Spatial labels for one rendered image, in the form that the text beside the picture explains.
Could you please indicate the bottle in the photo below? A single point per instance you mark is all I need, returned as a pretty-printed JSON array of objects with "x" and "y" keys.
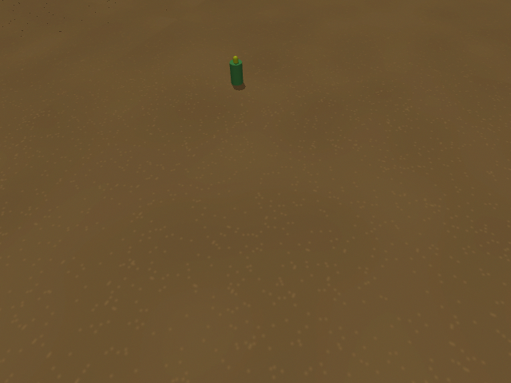
[{"x": 236, "y": 71}]

